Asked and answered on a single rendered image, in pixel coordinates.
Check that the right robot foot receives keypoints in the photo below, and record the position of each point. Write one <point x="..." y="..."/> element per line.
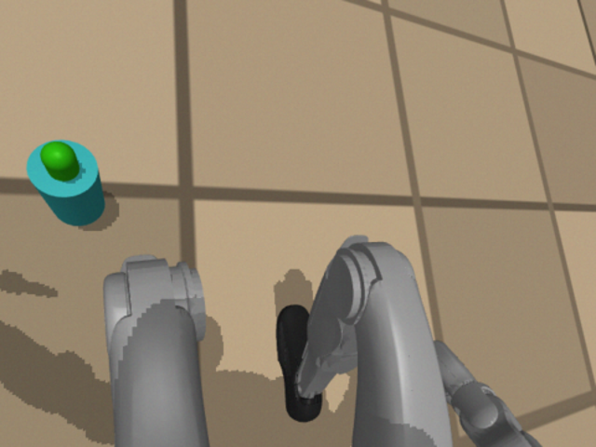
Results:
<point x="291" y="341"/>

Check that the right robot arm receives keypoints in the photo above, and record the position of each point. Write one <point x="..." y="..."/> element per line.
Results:
<point x="487" y="420"/>

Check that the right robot hand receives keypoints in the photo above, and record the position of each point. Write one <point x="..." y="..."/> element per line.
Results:
<point x="454" y="373"/>

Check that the bottle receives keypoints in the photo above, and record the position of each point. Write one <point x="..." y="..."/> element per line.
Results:
<point x="67" y="177"/>

